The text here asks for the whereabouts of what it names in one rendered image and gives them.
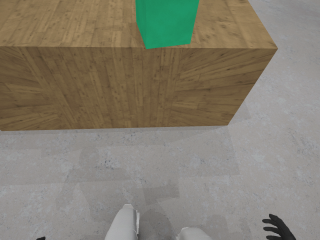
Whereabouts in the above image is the robot left thigh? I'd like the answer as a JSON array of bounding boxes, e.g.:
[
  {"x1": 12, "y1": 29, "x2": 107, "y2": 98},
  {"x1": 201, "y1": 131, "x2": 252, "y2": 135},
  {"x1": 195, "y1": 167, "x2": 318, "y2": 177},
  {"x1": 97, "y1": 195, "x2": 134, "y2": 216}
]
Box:
[{"x1": 104, "y1": 208, "x2": 140, "y2": 240}]

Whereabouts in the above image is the robot right hand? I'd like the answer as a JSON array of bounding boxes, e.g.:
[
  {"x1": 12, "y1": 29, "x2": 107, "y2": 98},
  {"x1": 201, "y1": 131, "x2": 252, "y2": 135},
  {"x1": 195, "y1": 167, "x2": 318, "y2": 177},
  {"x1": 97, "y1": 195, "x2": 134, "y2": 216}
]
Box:
[{"x1": 262, "y1": 214, "x2": 296, "y2": 240}]

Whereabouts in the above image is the left robot shin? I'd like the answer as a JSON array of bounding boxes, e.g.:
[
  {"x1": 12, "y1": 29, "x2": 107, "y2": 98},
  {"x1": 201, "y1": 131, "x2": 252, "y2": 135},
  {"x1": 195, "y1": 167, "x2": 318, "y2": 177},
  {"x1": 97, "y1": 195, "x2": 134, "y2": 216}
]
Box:
[{"x1": 123, "y1": 204, "x2": 134, "y2": 209}]

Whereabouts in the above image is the carton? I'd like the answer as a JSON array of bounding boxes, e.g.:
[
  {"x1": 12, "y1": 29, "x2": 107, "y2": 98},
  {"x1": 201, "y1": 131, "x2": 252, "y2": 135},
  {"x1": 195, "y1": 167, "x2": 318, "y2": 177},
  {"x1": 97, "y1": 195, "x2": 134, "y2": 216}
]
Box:
[{"x1": 135, "y1": 0, "x2": 199, "y2": 49}]

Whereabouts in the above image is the pedestal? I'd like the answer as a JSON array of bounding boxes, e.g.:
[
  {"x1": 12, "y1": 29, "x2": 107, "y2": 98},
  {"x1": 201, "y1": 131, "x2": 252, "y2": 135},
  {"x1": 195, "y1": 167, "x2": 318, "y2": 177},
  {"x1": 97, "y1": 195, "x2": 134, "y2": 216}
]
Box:
[{"x1": 0, "y1": 0, "x2": 278, "y2": 131}]

